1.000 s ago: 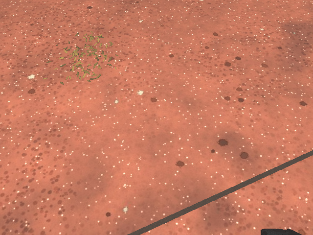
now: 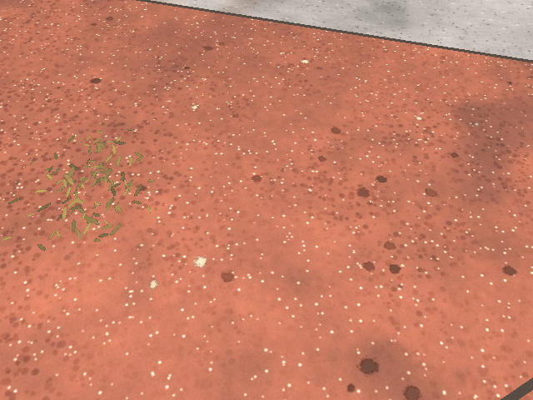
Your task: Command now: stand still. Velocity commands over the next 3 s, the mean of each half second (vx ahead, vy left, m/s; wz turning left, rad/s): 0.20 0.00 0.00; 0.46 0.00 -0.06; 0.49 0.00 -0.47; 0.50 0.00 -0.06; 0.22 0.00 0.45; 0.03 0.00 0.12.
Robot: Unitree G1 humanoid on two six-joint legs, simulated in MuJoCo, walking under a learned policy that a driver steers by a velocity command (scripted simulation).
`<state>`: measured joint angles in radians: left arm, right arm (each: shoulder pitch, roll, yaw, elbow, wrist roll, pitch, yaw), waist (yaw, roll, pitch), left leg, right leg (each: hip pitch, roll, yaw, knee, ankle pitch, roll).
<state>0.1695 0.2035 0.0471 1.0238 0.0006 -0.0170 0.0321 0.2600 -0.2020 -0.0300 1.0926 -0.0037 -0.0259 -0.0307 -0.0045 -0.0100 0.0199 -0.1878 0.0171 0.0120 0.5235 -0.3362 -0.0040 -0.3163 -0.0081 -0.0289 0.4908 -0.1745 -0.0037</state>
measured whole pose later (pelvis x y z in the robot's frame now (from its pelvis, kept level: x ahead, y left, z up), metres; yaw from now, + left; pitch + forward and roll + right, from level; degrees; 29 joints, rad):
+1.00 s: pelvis +0.37 +0.02 -0.01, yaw -3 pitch +1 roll +0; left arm 0.39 0.23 0.05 1.07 -0.04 -0.08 0.01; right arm 0.02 -0.23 -0.06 0.90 0.01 -0.11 0.03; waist 0.04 -0.02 0.06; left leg -0.47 0.00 0.09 0.58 -0.14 0.06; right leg -0.21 -0.02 0.06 1.10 -0.46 -0.03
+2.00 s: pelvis +0.93 -0.14 -0.01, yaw -18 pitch +3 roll -1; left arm 0.31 0.26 0.07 0.89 0.00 -0.07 0.02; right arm 0.08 -0.25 -0.05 0.84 0.02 -0.09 0.06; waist 0.04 0.03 0.01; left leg -0.60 0.03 0.04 0.56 0.01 0.08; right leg 0.13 0.05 -0.09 0.23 -0.40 -0.04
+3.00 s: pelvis +1.19 -0.18 +0.00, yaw +0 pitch +0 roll +0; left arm 0.20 0.23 0.04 0.80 0.02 -0.01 0.02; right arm 0.25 -0.22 -0.03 0.79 -0.02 0.00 -0.01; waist 0.01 -0.01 0.01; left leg -0.22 0.00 -0.05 0.57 -0.34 -0.01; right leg -0.31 -0.01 0.04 0.53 -0.22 0.04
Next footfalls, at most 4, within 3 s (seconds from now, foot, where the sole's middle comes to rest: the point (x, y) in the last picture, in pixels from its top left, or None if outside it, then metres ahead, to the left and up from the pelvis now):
0.92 left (228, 396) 0.52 0.11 -0.77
1.48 right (336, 304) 0.77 -0.18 -0.77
2.04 left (303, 199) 1.16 -0.11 -0.77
2.52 right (365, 176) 1.27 -0.33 -0.77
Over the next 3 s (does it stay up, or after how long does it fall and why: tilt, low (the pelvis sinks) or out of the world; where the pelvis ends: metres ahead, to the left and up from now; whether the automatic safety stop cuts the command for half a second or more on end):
stays up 1.19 -0.18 0.00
